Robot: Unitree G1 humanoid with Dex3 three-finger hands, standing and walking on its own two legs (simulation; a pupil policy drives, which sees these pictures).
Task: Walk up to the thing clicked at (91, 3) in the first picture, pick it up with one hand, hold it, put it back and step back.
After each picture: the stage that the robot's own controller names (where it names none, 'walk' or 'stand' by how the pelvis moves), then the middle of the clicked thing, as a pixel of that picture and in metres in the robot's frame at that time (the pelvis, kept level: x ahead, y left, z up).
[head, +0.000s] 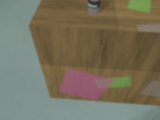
stand; (94, 2) +0.83 -0.05 +0.06
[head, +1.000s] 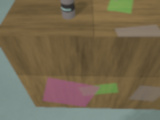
walk; (67, 5) +0.73 +0.10 +0.09
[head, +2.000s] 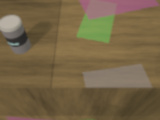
walk; (16, 35) +0.45 +0.25 +0.10
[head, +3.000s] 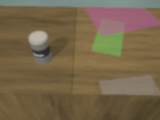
stand; (40, 48) +0.47 +0.18 +0.07
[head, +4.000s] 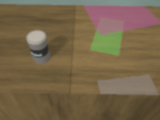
stand; (39, 47) +0.47 +0.18 +0.06
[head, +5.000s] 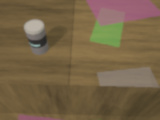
stand; (37, 38) +0.49 +0.18 +0.07
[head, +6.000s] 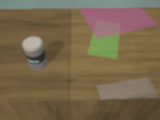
stand; (35, 54) +0.45 +0.19 +0.06
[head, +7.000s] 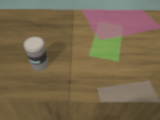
stand; (37, 54) +0.44 +0.18 +0.06
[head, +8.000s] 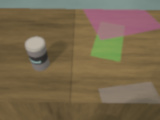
stand; (38, 54) +0.44 +0.18 +0.06
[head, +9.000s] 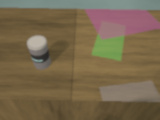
rise first; (39, 53) +0.45 +0.18 +0.06
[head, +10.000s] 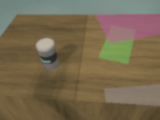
rise first; (48, 54) +0.46 +0.19 +0.06
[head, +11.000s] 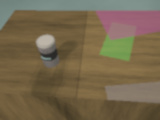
go down; (48, 51) +0.46 +0.18 +0.07
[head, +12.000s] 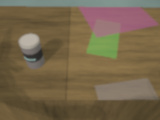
go down; (32, 52) +0.45 +0.18 +0.07
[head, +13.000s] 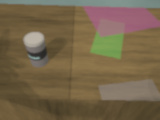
go down; (37, 50) +0.46 +0.17 +0.07
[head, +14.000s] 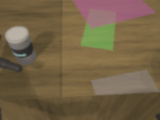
close in; (22, 46) +0.45 +0.19 +0.10
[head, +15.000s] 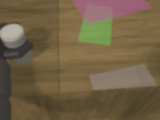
lift; (17, 44) +0.45 +0.20 +0.10
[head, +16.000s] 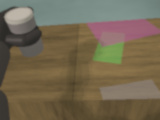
lift; (26, 33) +0.35 +0.16 +0.28
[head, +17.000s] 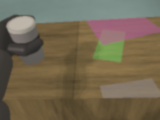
hold; (27, 41) +0.34 +0.16 +0.25
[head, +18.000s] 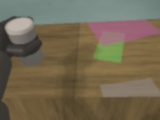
hold; (26, 42) +0.34 +0.17 +0.25
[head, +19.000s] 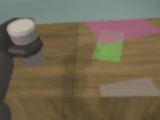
hold; (27, 43) +0.34 +0.16 +0.25
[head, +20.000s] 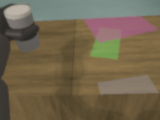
crouch; (23, 29) +0.39 +0.18 +0.26
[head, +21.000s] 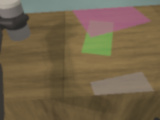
lower; (14, 19) +0.46 +0.19 +0.23
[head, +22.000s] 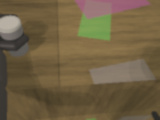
lower; (14, 37) +0.47 +0.20 +0.11
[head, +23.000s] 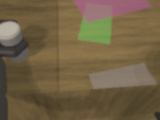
lower; (13, 42) +0.45 +0.20 +0.11
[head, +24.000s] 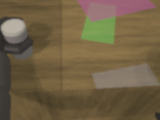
lower; (18, 40) +0.45 +0.20 +0.11
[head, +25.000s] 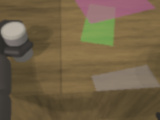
lower; (18, 43) +0.45 +0.19 +0.11
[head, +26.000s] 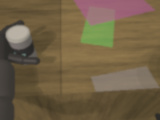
open; (23, 46) +0.44 +0.18 +0.10
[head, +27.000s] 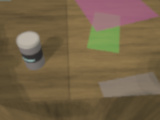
sink last; (32, 51) +0.43 +0.17 +0.09
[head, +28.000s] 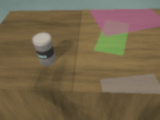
stand; (44, 49) +0.47 +0.19 +0.08
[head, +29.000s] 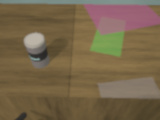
stand; (37, 51) +0.44 +0.18 +0.08
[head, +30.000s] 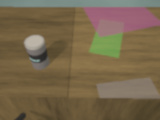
stand; (37, 52) +0.44 +0.19 +0.07
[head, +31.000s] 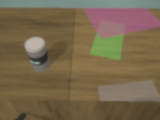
stand; (38, 55) +0.43 +0.19 +0.07
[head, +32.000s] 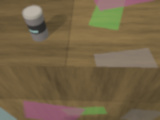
walk; (36, 24) +0.53 +0.19 +0.10
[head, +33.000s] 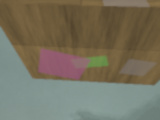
walk; out of the picture +0.86 +0.13 +0.09
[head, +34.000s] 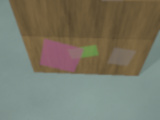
stand; out of the picture +1.15 +0.18 +0.08
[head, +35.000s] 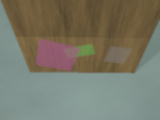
stand; out of the picture +1.13 +0.19 +0.06
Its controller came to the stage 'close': yes
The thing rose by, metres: 0.20
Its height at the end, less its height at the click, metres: +0.00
